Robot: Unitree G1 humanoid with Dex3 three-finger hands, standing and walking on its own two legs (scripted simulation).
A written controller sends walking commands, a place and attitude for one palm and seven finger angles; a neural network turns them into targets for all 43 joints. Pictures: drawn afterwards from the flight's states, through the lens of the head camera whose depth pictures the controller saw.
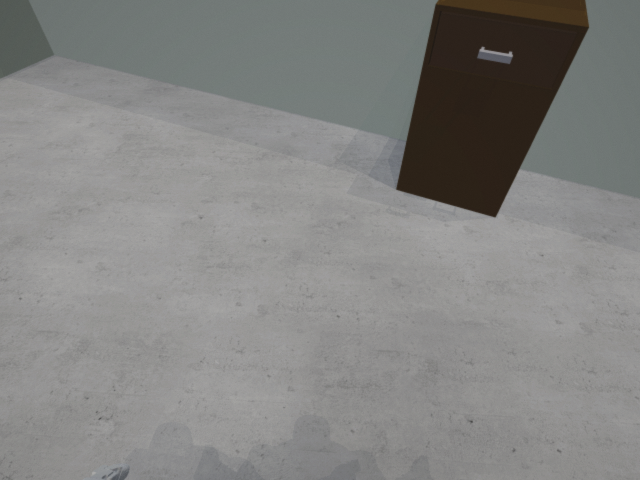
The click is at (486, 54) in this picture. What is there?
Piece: drawer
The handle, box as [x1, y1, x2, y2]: [477, 47, 512, 63]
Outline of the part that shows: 479,50 477,57 509,63 512,56 511,52 509,51 509,53 507,54 484,50 484,47 482,47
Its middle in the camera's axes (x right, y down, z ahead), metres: +0.60 -0.64 +1.33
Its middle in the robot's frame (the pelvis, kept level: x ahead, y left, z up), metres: +1.44 -0.53 -0.05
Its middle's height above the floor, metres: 0.72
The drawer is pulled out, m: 0.00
